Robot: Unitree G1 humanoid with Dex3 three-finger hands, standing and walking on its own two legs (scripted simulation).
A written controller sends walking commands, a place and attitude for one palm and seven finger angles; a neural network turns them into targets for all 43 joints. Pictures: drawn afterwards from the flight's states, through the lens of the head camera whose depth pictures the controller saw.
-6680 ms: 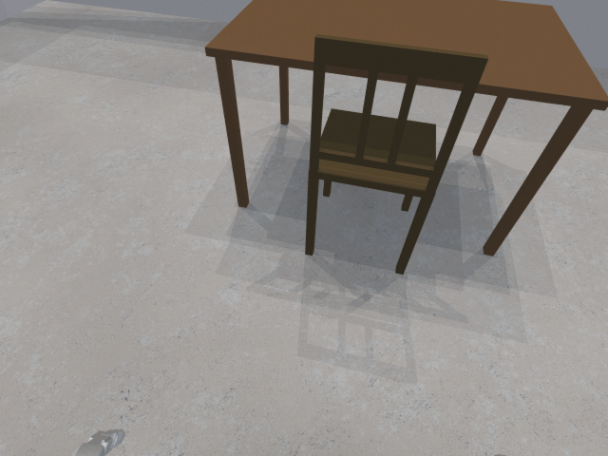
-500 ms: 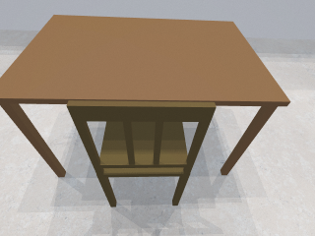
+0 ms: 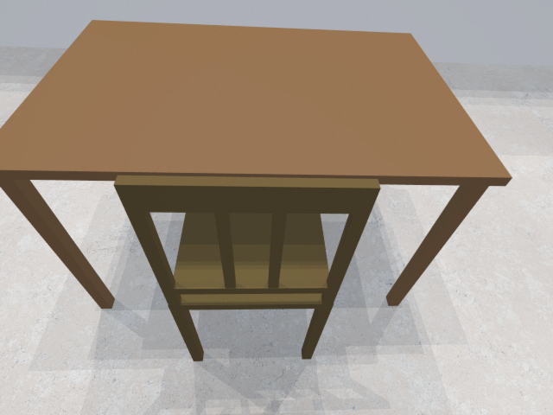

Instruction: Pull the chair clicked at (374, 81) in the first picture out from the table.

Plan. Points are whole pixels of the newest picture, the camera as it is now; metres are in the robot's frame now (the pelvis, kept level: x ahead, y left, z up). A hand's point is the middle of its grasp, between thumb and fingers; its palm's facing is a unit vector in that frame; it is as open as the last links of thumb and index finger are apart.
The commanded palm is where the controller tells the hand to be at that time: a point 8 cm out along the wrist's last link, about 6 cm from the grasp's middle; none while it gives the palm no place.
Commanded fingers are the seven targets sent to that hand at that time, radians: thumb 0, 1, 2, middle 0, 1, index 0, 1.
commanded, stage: raise the hand toward the chair's back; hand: left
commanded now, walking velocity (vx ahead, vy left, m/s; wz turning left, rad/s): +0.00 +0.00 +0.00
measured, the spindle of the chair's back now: (226, 252) +0.43 +0.12 -0.10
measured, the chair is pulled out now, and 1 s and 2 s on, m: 0.00 0.00 0.00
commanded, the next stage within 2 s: none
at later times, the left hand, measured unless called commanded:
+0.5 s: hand out of the picture +0.13 +0.16 -0.09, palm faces +0.26 -0.96 -0.04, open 10.0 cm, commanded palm +0.12 +0.21 -0.06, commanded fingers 0.00 0.27 0.63 -0.14 -0.20 -0.14 -0.20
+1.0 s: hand (167, 365) +0.20 +0.17 -0.05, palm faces +0.16 -0.98 -0.07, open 14.4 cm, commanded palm +0.16 +0.22 -0.05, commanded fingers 0.00 -0.31 0.38 -0.08 -0.11 -0.08 -0.11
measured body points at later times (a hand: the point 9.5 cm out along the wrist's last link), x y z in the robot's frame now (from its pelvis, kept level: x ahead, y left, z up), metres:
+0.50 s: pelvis -0.03 -0.06 -0.10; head +0.02 -0.02 +0.35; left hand +0.11 +0.21 -0.09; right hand +0.24 -0.27 -0.12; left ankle +0.01 +0.03 -0.74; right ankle +0.01 -0.12 -0.74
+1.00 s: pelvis +0.01 -0.05 -0.09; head +0.10 -0.03 +0.36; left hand +0.18 +0.22 -0.04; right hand +0.19 -0.29 -0.18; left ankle +0.01 +0.03 -0.74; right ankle +0.01 -0.12 -0.74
